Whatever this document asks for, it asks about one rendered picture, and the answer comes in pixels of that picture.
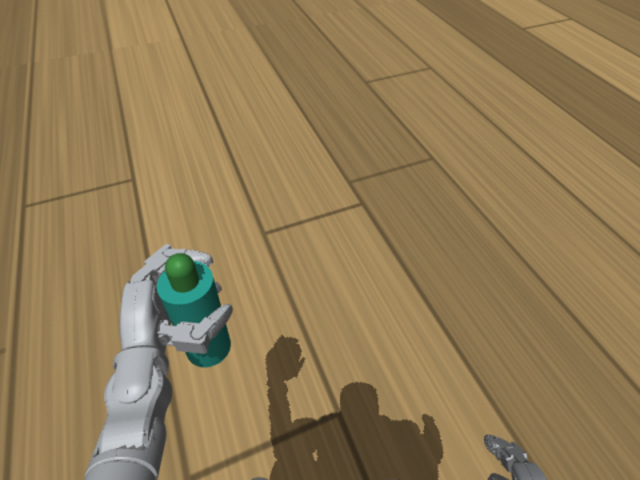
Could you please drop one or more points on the right robot hand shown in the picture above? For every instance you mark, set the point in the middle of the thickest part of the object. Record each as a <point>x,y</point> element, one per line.
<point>513,459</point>

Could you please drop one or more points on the left robot arm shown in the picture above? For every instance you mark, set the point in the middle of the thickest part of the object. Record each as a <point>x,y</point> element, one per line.
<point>132,440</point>

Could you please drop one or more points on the bottle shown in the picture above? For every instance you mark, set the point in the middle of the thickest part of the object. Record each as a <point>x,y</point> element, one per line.
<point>188,292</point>

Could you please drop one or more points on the left robot hand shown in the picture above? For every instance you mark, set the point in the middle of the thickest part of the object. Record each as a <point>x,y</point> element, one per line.
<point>144,320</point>

